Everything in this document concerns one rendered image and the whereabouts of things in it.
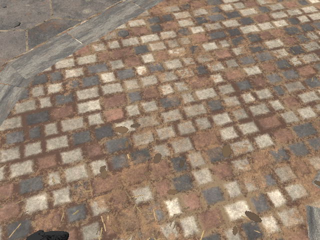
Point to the left robot hand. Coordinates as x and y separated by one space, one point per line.
49 235

